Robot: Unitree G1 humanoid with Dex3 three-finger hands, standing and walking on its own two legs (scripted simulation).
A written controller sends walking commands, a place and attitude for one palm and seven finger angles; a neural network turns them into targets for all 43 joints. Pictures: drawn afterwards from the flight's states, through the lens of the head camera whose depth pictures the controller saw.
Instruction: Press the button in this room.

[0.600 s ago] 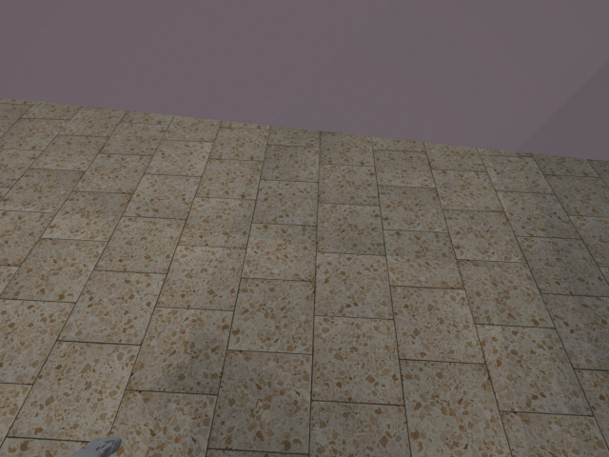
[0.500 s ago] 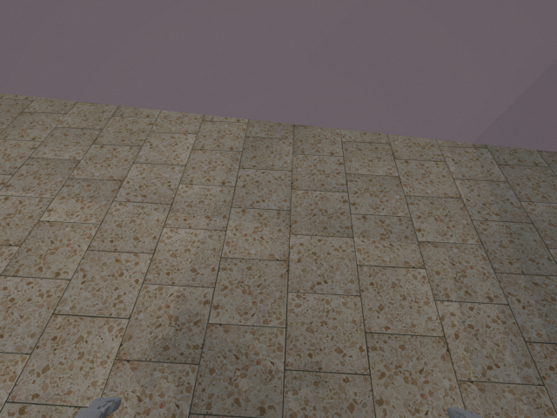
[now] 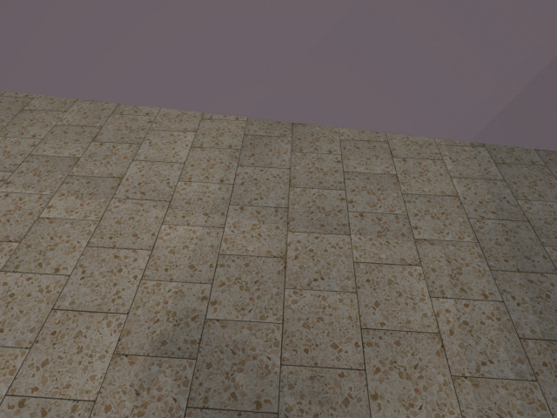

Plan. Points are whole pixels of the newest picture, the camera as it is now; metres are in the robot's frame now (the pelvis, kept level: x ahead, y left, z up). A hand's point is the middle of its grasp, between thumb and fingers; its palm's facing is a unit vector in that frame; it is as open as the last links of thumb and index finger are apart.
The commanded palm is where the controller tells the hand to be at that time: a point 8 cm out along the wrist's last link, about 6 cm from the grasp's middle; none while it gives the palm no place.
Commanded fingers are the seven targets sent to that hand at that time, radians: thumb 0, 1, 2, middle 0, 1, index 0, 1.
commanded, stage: stand and wait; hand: left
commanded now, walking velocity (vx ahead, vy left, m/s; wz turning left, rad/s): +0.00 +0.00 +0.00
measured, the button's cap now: out of the picture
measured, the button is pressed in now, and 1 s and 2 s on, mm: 0 0 0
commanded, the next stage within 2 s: turn or walk to find it in 0.30 s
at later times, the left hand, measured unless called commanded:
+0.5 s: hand out of the picture +0.06 +0.24 -0.16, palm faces +0.01 -0.94 -0.33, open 7.4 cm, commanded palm none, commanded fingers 0.00 0.90 0.90 -0.20 -0.30 -0.20 -0.30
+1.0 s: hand out of the picture -0.01 +0.19 -0.16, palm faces +0.25 -0.92 -0.29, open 7.4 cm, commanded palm none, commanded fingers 0.00 0.90 0.90 -0.20 -0.30 -0.20 -0.30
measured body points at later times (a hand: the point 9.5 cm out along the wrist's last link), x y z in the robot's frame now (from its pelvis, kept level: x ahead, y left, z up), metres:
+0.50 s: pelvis -0.02 +0.00 +0.00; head -0.01 +0.00 +0.45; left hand +0.06 +0.29 -0.13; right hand +0.06 -0.29 -0.14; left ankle -0.01 +0.13 -0.74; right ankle +0.00 -0.12 -0.74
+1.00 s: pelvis -0.05 -0.03 -0.01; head -0.02 -0.04 +0.43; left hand -0.02 +0.24 -0.14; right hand +0.04 -0.26 -0.17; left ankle -0.02 +0.12 -0.73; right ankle -0.03 -0.14 -0.75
